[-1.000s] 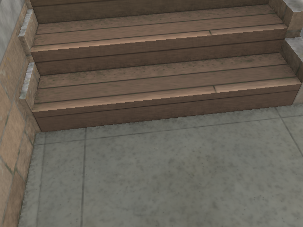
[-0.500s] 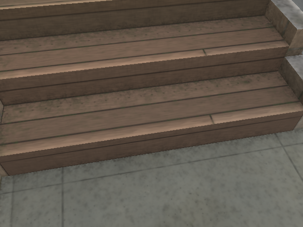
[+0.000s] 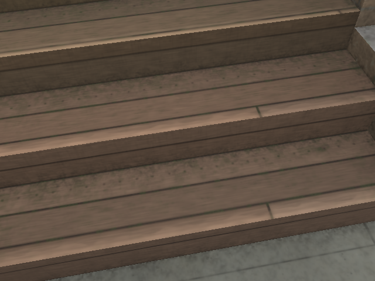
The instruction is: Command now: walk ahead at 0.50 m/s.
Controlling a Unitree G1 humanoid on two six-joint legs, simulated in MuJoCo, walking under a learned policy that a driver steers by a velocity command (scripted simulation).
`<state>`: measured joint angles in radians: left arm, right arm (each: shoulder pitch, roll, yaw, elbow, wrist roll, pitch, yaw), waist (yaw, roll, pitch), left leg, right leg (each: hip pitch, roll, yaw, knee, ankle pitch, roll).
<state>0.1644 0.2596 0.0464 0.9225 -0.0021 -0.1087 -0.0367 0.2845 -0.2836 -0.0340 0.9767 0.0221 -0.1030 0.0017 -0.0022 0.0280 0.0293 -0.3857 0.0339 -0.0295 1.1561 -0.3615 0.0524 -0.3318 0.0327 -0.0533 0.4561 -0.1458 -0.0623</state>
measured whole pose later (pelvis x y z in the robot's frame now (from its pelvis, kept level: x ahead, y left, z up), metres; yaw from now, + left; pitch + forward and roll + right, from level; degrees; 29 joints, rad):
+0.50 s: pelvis +0.26 +0.05 -0.01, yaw +11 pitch +2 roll -1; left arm 0.23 0.27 0.02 0.94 0.00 -0.10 0.00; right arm 0.16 -0.26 -0.06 0.82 -0.01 -0.07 0.03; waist 0.00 -0.01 0.02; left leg -0.41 -0.07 0.04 0.60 -0.23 0.10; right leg -0.27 -0.01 -0.03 1.16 -0.45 -0.01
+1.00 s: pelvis +0.51 +0.06 +0.05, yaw +28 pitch +2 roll -1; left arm 0.05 0.17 -0.06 0.53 0.07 -0.08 0.03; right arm 0.32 -0.26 -0.05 0.86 0.00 0.02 -0.02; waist 0.02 -0.01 0.04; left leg -0.26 -0.17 -0.29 1.09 -0.34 0.01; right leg -0.87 -0.02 -0.11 1.23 -0.41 -0.07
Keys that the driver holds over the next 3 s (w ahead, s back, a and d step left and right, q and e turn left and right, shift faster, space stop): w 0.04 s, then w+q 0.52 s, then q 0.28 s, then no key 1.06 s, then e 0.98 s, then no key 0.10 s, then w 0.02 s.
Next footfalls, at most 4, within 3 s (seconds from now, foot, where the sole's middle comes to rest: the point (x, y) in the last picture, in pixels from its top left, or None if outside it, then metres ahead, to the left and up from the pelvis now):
0.42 left None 0.35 0.13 -0.77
0.92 right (187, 199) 0.70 0.05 -0.60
1.76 left None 0.40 0.35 -0.77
2.30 right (157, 224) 0.61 0.15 -0.60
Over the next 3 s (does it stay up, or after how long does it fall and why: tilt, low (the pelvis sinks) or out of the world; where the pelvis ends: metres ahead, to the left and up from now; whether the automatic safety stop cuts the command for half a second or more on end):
stays up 0.50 0.31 0.15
